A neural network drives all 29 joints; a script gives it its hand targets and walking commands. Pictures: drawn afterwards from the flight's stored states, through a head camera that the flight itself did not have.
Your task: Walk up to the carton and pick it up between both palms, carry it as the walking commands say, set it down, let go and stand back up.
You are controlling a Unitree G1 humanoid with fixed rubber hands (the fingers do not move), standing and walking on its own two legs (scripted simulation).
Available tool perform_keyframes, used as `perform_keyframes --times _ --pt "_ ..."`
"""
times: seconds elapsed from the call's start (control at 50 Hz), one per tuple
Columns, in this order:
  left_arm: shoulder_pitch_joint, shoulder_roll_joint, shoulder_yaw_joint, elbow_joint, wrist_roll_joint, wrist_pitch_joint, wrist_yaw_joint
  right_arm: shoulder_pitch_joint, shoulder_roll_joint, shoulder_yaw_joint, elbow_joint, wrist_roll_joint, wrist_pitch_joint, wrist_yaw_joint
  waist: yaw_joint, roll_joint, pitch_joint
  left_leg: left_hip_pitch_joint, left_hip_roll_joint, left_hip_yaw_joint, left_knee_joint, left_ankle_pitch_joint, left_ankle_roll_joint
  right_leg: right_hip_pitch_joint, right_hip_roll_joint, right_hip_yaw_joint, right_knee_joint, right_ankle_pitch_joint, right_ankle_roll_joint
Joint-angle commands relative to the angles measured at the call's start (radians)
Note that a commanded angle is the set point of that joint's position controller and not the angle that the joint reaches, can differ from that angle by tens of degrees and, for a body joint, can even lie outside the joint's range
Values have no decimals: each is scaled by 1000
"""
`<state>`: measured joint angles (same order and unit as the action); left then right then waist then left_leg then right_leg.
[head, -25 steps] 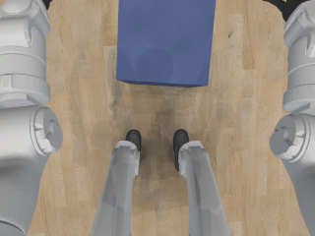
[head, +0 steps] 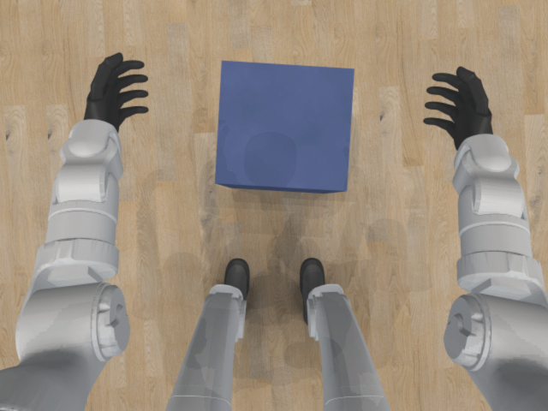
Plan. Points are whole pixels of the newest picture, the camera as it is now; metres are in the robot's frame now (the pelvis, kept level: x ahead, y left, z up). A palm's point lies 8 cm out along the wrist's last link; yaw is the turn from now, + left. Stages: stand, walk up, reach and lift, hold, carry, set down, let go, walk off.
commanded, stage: let go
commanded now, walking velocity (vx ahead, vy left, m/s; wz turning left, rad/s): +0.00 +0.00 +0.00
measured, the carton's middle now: (282, 138) +0.51 -0.02 -0.55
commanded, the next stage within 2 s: stand in 1.08 s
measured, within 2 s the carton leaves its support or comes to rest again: neither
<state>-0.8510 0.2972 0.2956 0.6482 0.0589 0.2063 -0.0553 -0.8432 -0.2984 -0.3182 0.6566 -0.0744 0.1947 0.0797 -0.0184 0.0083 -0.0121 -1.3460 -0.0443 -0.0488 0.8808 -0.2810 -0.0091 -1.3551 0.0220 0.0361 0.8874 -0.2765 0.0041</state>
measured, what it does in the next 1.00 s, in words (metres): rises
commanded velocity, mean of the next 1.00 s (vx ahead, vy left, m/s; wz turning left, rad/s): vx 0.00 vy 0.00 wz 0.00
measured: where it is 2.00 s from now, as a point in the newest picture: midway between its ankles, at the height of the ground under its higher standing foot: (274, 304)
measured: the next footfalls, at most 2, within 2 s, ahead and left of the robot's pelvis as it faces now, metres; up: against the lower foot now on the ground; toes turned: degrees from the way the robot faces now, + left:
none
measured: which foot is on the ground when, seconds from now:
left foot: down 0.00-1.00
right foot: down 0.00-1.00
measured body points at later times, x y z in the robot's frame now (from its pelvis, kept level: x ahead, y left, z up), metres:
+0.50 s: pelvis +0.04 +0.00 +0.07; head +0.14 +0.00 +0.51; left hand +0.28 +0.23 -0.02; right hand +0.26 -0.24 -0.01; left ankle +0.04 +0.12 -0.66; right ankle +0.04 -0.12 -0.66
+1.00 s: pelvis +0.06 -0.01 +0.08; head +0.07 -0.01 +0.53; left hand +0.24 +0.22 +0.01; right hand +0.24 -0.24 +0.01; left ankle +0.04 +0.12 -0.66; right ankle +0.04 -0.12 -0.66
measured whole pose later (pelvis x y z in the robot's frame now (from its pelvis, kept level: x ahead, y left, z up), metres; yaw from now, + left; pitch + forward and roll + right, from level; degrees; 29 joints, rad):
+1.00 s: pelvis +0.06 -0.01 +0.08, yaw +0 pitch -5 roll +0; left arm 0.22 0.20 0.05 0.41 0.02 0.14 -0.08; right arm 0.21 -0.20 -0.04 0.42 -0.02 0.14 0.06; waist -0.01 0.00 0.12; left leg -0.05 -0.01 -0.06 0.42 -0.28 -0.01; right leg -0.06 0.03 0.03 0.44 -0.28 -0.02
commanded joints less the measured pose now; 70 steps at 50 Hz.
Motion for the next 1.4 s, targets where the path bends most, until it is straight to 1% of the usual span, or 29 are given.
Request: perform_keyframes --times 0.0,0.1,0.18,0.26,0.34,0.44,0.56,0.62,0.68,0.72,0.78,0.88,1.04,1.06,1.08,1.1,1.14,1.16,1.22,1.26,1.38 --pt "-22 125 -10 -190 -12 -36 4 -7 -135 19 -187 37 -34 3 -6 -2 -1117 606 -24 37 -33 565 -16 807 22 -16 6 690 4" --pt "204 73 -40 -147 -17 -89 -4 223 -96 58 -156 67 -84 12 1 -14 -854 622 -13 38 -130 419 -14 856 21 -10 -99 533 8" --pt "376 37 -76 -129 -26 -133 -2 405 -68 95 -140 77 -127 7 8 -15 -676 701 -3 30 -210 328 -17 899 20 -10 -188 420 9" --pt "488 18 -106 -131 -33 -164 -2 521 -45 122 -153 80 -158 -1 18 -11 -536 771 10 24 -269 236 -20 913 15 -16 -253 316 9" --pt "647 15 -135 -162 -35 -182 -3 691 -26 154 -188 78 -172 -7 14 -3 -464 868 22 22 -312 209 -24 976 14 -20 -303 285 8" --pt "843 11 -183 -241 -44 -194 -4 878 -7 193 -249 69 -184 -12 -3 23 -323 1006 28 18 -394 195 -28 1079 21 -26 -381 255 7" --pt "995 12 -208 -303 -44 -183 0 998 -15 217 -312 73 -182 -8 -1 16 -129 1118 27 16 -497 198 -19 1210 20 -28 -473 233 13" --pt "1031 13 -215 -314 -48 -163 -7 1011 -7 229 -325 78 -162 -2 11 13 -45 1146 21 26 -526 164 -18 1236 18 -30 -501 185 15" --pt "1025 5 -230 -322 -58 -140 -17 1005 6 239 -330 77 -134 0 18 2 10 1172 16 38 -534 118 -19 1243 13 -25 -519 126 13" --pt "1022 2 -233 -321 -61 -123 -22 1003 8 240 -326 72 -116 -1 17 -12 40 1191 13 43 -532 103 -17 1243 9 -23 -526 98 14" --pt "1026 2 -225 -321 -55 -99 -26 1010 8 240 -322 62 -92 -6 12 -31 75 1221 6 46 -527 108 -10 1252 4 -17 -531 95 19" --pt "1037 7 -211 -328 -44 -76 -24 1024 11 243 -327 55 -70 -17 8 -40 91 1252 -5 44 -520 166 -1 1295 5 -4 -529 185 26" --pt "1070 10 -235 -311 -43 -85 -6 1039 13 247 -331 65 -47 -37 15 -22 8 1251 -6 29 -476 276 2 1325 14 0 -469 362 18" --pt "1064 10 -240 -312 -45 -83 1 1037 12 250 -323 70 -47 -40 15 -15 -6 1249 -5 27 -468 288 -1 1318 14 -2 -460 375 16" --pt "1027 152 -185 -184 -29 -117 48 997 -136 224 -200 38 -92 -83 32 2 28 1150 63 18 -443 241 -25 1200 -47 8 -468 273 37" --pt "1044 156 -192 -176 -21 -135 63 1016 -134 223 -186 32 -115 -95 24 -3 17 1165 70 0 -442 207 -18 1197 -50 24 -474 232 31" --pt "1029 128 -204 -142 -16 -157 65 1007 -116 237 -146 32 -143 -96 22 3 9 1157 81 -20 -454 149 -10 1177 -53 41 -487 160 24" --pt "1021 122 -208 -128 -17 -165 65 998 -112 241 -130 33 -152 -95 23 2 2 1158 84 -27 -456 152 -8 1178 -55 44 -486 158 21" --pt "1013 131 -209 -77 -19 -180 62 983 -126 246 -85 35 -170 -91 26 2 -44 1182 90 -29 -443 252 -3 1202 -62 45 -470 251 18" --pt "1013 140 -209 -51 -19 -184 64 986 -138 245 -61 34 -176 -93 25 -1 -59 1194 95 -32 -439 297 -2 1211 -64 45 -464 289 17" --pt "1014 169 -212 7 -18 -196 76 992 -174 239 -2 34 -189 -103 20 -2 -56 1214 107 -48 -449 339 3 1212 -74 52 -465 312 11"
